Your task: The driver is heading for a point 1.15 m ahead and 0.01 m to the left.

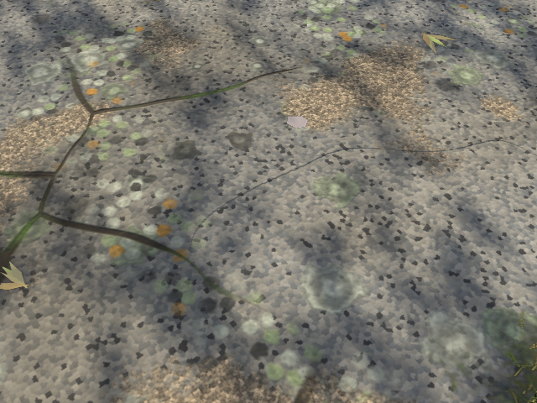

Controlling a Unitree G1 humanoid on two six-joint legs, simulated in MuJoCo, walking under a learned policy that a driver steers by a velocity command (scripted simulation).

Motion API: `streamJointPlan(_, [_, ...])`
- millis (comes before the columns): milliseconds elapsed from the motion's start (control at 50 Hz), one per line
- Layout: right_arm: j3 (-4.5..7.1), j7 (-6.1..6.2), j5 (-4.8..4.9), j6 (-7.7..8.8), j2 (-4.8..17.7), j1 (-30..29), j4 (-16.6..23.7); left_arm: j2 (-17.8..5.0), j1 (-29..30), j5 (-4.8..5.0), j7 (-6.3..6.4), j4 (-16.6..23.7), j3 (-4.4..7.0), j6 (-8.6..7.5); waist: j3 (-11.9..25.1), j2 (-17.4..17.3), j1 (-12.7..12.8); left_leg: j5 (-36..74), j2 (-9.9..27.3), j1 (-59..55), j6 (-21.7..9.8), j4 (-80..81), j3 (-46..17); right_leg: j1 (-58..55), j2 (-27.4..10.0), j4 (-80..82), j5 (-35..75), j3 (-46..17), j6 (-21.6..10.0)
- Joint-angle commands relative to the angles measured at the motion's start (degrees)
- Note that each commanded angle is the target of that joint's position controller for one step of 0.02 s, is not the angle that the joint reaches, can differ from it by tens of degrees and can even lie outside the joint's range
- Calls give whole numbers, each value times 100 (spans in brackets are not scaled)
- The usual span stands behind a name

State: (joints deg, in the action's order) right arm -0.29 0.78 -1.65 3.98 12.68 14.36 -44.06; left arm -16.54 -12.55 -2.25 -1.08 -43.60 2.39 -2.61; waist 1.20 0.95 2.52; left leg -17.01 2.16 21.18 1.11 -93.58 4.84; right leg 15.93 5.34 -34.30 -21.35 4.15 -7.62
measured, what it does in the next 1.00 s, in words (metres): climbs: left foot 0.17 m higher, then right foot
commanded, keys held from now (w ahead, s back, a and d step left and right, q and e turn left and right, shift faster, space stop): w+e+shift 0.14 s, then w+shift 0.62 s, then w+q+shift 0.20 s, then shift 0.04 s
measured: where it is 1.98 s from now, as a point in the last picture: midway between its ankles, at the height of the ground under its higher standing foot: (342, 137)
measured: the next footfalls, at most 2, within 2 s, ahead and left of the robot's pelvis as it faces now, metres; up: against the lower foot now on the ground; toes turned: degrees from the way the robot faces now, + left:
left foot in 0.22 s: +0.43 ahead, +0.16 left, +0.17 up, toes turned -13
right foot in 0.68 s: +0.79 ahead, -0.08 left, +0.17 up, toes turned -17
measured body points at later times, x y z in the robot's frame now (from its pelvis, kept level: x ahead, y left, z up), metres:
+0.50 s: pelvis +0.48 +0.05 +0.17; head +0.50 +0.06 +0.62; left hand +0.81 +0.13 +0.16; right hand +0.30 -0.16 +0.05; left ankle +0.39 +0.17 -0.56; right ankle +0.52 -0.11 -0.43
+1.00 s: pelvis +0.94 -0.06 +0.17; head +0.97 -0.07 +0.62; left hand +0.93 +0.22 +0.04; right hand +1.13 -0.32 +0.09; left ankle +1.19 +0.01 -0.50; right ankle +0.75 -0.07 -0.55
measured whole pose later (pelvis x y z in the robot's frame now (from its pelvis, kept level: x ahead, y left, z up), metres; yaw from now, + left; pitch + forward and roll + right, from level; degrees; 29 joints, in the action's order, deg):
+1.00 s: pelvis +0.94 -0.06 +0.17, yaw -11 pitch +2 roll -2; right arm 1.0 -3.1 -1.3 3.3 14.8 2.3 -38.7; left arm -15.3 -30.5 -0.3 -0.6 -52.1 2.5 -7.8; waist -0.8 -1.9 4.3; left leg 5.0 3.4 46.6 -5.9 -44.5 2.5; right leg -11.1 6.8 -7.5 -20.8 6.6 -5.3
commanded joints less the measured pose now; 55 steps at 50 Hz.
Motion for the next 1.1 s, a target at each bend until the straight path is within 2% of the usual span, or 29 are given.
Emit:
streamJointPlan(20, [-134,-32,-137,319,139,-1547,1783,-1069,-2242,-147,270,-526,367,144,249,-157,256,-1287,-75,5784,-283,-3162,-937,-3984,-2181,1491,2427,-3759,-1462])
streamJointPlan(40, [-230,-95,-289,243,-74,-1941,2012,-945,-2033,-85,343,-539,307,80,-288,-183,17,-1693,16,6364,-417,-3569,-1025,-3068,-2192,1694,1686,-3640,-1279])
streamJointPlan(100, [-514,32,-166,-41,-522,-3173,3036,-512,-1378,5,125,-720,98,-270,-1580,88,-497,-2823,352,6096,-629,-2896,-780,451,-1684,3137,-298,-2681,-657])
streamJointPlan(120, [-531,44,-118,-76,-307,-3184,3185,-616,-882,122,169,-567,102,-287,-1651,-72,-671,-2510,425,4508,-518,-1158,-318,1839,-1453,4198,431,-2322,-740])
streamJointPlan(160, [-322,35,-80,-116,31,-1491,2634,-964,311,398,134,44,255,-486,-404,-766,-1375,-345,71,-574,-418,1035,100,3666,-824,4010,4860,-1115,-629])
streamJointPlan(200, [139,126,-112,-183,515,727,1882,-2373,-263,616,-54,-50,722,-676,2268,-116,-2152,-274,-655,-2859,-332,1869,-18,1211,-1153,1172,10067,-1210,-611])
streamJointPlan(220, [363,169,-82,-258,858,1787,1699,-2308,-183,516,-134,-125,859,-715,2519,444,-2704,-1112,-711,-2644,-398,2886,-290,246,-1245,-875,10598,-1466,-258])
streamJointPlan(240, [597,131,-109,-192,1722,2292,1268,-1250,293,262,-206,-92,696,-814,2043,-1007,-2573,-2848,36,-1986,-792,4661,-2550,340,-226,-4123,5455,-1775,14])
streamJointPlan(260, [588,155,59,-230,1872,1895,846,200,-240,105,-348,520,404,-805,1813,-3493,-1554,-2332,1052,-1873,-805,7456,-6009,2010,1055,-6408,891,-2230,35])
streamJointPlan(280, [527,41,90,-165,1366,617,972,741,-856,-87,-288,765,188,-702,1370,-2670,-457,-3625,1445,-1536,-955,7645,-6894,3135,607,-7679,804,-2420,-57])
streamJointPlan(320, [264,-153,85,-16,130,60,345,1285,-486,-222,-160,1027,-155,-471,-193,-1000,216,-3245,1186,-200,-1027,7311,-5132,3981,-57,-8235,961,-1496,-154])
streamJointPlan(360, [333,-204,-23,157,-80,754,-359,1113,238,-239,31,1317,-217,-200,-537,-373,4,-767,670,-228,-810,6639,-3025,4653,12,-8863,469,-1277,-116])
streamJointPlan(420, [258,-216,3,347,-279,1250,-872,726,1165,14,27,1521,-202,12,-749,-57,-88,-206,198,-13,-405,7347,-1486,4291,-159,-6058,80,-1209,-107])
streamJointPlan(480, [390,-2,100,474,412,1361,-729,197,1641,46,-137,1751,-154,-29,-507,-324,-164,1897,204,-457,-686,8479,-1026,3071,-281,-3142,1125,-398,215])
streamJointPlan(560, [472,8,171,466,873,1675,-655,401,2084,145,-293,1587,-266,-145,-91,-348,-447,4561,457,-1805,-792,9089,-503,1124,-170,-336,2281,412,164])
streamJointPlan(600, [489,35,144,392,1045,1874,-707,127,1689,74,-190,1348,-170,-101,323,-891,-274,7333,703,-2827,-698,8062,-347,771,207,-223,1855,547,-11])
streamJointPlan(620, [551,97,73,315,1254,1762,-737,-127,922,17,-108,1201,-72,-151,436,-1282,238,7618,928,-3011,-602,7040,-392,316,118,298,1651,222,-216])
streamJointPlan(660, [638,186,62,113,1272,1361,-586,-577,-1120,-13,110,445,182,-149,1295,-986,1180,6406,647,-2150,-502,4127,-167,-2079,-357,883,2158,-143,-448])
streamJointPlan(680, [507,102,-61,109,506,1310,-255,-795,-1274,-84,157,279,234,-155,1470,147,661,338,-50,-21,-646,2412,-484,-3630,-1318,-203,1753,-1199,-328])
streamJointPlan(700, [380,26,343,186,341,2018,86,-1071,-1011,-90,127,416,281,-143,2327,1673,105,-1159,-620,1794,-535,597,-1099,-4766,-2656,661,1545,-4383,-1283])
streamJointPlan(720, [417,58,234,209,645,1548,71,-677,-763,-48,101,491,320,-97,1836,444,219,-435,-233,2332,-642,642,-1138,-4171,-2367,1422,438,-4338,-1318])
streamJointPlan(760, [371,3,70,204,622,666,142,-230,-528,-37,86,209,222,-215,143,-536,-79,-7,109,2373,-541,1310,-994,-2291,-1931,1871,1054,-3200,-1079])
streamJointPlan(820, [288,-191,-52,-64,325,700,160,27,-820,31,110,-145,104,-417,-327,-227,-510,-108,343,1947,-432,1852,-1129,-958,-1652,2286,1803,-2154,-652])
streamJointPlan(900, [182,-313,-26,-114,283,-587,687,-179,-1053,144,4,-289,92,-586,-916,164,-342,1146,333,2140,-496,3287,-714,-338,-1230,2832,3669,-604,10])
streamJointPlan(960, [81,-440,103,-52,202,-1228,802,-284,-1218,222,23,-343,45,-662,-846,28,-164,2610,30,1119,-715,4828,89,-295,-986,3178,4917,216,436])
streamJointPlan(1000, [29,-461,16,24,198,-1319,790,-479,-1514,251,113,-496,42,-679,-835,11,-188,2979,-343,627,-849,5576,378,-851,-1148,2848,6652,278,509])
streamJointPlan(1040, [111,-421,-110,72,481,-556,484,-849,-1536,246,287,-538,100,-573,-256,377,-558,2630,-837,-369,-900,5936,455,-1383,-1314,1679,7877,259,594])
streamJointPlan(1080, [290,-297,-170,85,905,1346,-158,-1020,-1126,221,376,-484,123,-420,552,519,-1495,3035,-689,-2235,-1115,6475,-150,-1083,-1277,-1007,7341,413,704])
streamJointPlan(1100, [496,-201,304,60,1460,1463,-19,-948,-755,201,331,-278,105,-344,1016,-429,-1696,4663,396,-3490,-1320,6256,-1357,16,-561,-3591,3054,199,952])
